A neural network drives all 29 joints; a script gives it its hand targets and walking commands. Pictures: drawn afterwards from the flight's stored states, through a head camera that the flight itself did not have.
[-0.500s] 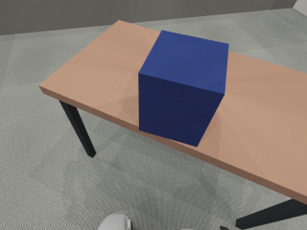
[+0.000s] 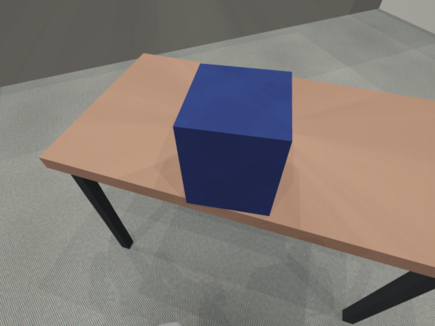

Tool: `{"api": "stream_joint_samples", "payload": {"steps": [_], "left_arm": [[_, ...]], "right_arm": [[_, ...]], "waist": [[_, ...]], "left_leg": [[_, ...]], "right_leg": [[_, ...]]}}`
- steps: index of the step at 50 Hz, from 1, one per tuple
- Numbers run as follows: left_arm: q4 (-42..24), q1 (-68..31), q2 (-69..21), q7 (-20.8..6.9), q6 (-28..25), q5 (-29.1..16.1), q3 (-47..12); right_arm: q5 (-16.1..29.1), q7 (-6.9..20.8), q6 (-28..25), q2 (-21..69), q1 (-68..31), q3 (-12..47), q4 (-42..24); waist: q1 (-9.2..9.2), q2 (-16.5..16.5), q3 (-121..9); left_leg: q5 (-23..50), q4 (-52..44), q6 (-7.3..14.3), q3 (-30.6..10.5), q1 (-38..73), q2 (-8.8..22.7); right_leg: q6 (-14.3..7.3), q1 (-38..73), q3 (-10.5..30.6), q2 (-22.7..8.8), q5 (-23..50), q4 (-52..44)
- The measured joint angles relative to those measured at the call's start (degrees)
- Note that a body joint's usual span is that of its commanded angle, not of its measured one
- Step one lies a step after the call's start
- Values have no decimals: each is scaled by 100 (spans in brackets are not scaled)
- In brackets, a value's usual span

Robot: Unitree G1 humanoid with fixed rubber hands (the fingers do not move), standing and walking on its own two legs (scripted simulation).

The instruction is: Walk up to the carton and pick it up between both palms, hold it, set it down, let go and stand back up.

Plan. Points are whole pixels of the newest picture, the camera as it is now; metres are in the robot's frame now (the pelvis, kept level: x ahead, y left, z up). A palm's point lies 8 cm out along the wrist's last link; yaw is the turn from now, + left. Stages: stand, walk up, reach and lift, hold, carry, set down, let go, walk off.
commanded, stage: walk up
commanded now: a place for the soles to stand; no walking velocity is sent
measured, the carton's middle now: (235, 141) +0.47 -0.05 +0.05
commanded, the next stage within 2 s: none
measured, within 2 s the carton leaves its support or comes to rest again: neither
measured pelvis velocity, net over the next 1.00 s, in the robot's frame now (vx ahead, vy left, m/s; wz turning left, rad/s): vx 0.05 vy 0.04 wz -0.29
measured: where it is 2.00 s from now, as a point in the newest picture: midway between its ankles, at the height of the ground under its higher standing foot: outside the picture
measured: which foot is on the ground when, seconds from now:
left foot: down 0.00-0.86, up 0.88-1.00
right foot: down 0.00-0.58, up 0.60-0.82, down 0.84-1.00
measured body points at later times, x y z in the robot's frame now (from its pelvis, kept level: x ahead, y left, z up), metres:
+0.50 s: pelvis +0.03 +0.02 +0.00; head +0.04 +0.00 +0.45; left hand +0.04 +0.28 -0.13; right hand +0.06 -0.25 -0.15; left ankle +0.08 +0.10 -0.73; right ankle +0.00 -0.10 -0.73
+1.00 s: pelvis +0.05 +0.04 +0.00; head +0.08 +0.01 +0.45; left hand +0.17 +0.27 -0.13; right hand +0.06 -0.22 -0.16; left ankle +0.08 +0.16 -0.71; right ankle +0.03 -0.09 -0.73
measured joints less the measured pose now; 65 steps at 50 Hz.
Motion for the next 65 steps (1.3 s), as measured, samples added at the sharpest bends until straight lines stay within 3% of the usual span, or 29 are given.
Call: {"api": "stream_joint_samples", "payload": {"steps": [14,20,24,26,29,35,38,41,43,45,48,51,54,56,61,65], "left_arm": [[381,-233,81,-13,-60,-1,-136],[399,95,54,34,-88,77,-92],[425,361,33,96,-44,92,-8],[412,403,69,105,-41,119,27],[313,327,203,70,-69,128,73],[51,134,214,174,21,145,74],[-32,40,105,202,-17,160,32],[-107,27,-12,253,-74,160,2],[-138,31,-90,275,-102,162,-8],[-205,54,-166,303,-94,167,-24],[-253,28,-156,329,-56,119,41],[-323,-21,-94,324,-61,141,116],[-374,-107,31,240,-43,186,167],[-352,-218,148,165,12,194,159],[-245,-327,346,77,125,94,71],[-35,-292,375,9,63,98,-38]], "right_arm": [[71,-3,-65,-19,308,76,431],[-81,11,26,-117,245,6,273],[-139,31,0,-297,200,-58,48],[-137,12,-61,-320,179,-54,-11],[-122,-29,-145,-199,166,-8,-56],[-7,-127,33,-7,72,15,-168],[-43,-106,69,15,33,12,-210],[-84,-29,152,-19,28,6,-231],[-92,22,207,-72,25,5,-236],[-143,68,268,-143,-9,24,-222],[-209,78,335,-177,-52,25,-228],[-212,71,307,-229,-113,-34,-242],[-145,76,234,-247,-131,-90,-250],[-83,94,154,-231,-100,-119,-248],[113,101,135,-8,134,-69,-124],[142,110,86,79,206,-12,-89]], "waist": [[-65,-233,-76],[68,-135,-128],[115,65,-159],[118,117,-125],[135,-65,-81],[106,-198,-68],[46,-213,-29],[11,-210,-9],[8,-150,-5],[40,4,-15],[130,34,23],[174,31,89],[188,-31,103],[136,-99,80],[92,-344,-157],[78,-417,-220]], "left_leg": [[98,-393,6,-27,147,-45],[-415,-60,-52,57,38,-43],[-729,203,-129,-133,-45,-167],[-392,108,-45,-136,5,-203],[-421,-35,218,39,145,-316],[-564,-151,244,319,430,-203],[-599,-166,245,445,510,-194],[-751,37,236,564,504,-215],[-922,312,216,608,428,-182],[-1273,648,48,461,286,-86],[-1989,1373,-225,-93,2,-97],[-1980,1627,-381,-466,-165,23],[-1557,1022,-398,-598,7,140],[-641,347,-389,-575,253,129],[-855,363,-364,-509,364,5],[-756,154,-339,-510,478,-9]], "right_leg": [[29,183,36,8,205,-490],[14,47,276,43,107,-324],[102,-1,540,126,84,-321],[177,-7,652,146,66,-312],[212,-73,828,53,-21,-137],[13,-485,552,37,-928,862],[-54,-604,435,-88,-721,906],[-115,-520,275,-231,-8,563],[-3,-383,279,-239,106,306],[142,-428,309,-132,-58,368],[167,-484,438,-88,-9,323],[217,-496,552,-104,163,130],[329,-552,666,-167,238,103],[436,-648,711,-240,152,308],[274,-475,829,-315,97,183],[375,-309,833,-337,330,-143]]}}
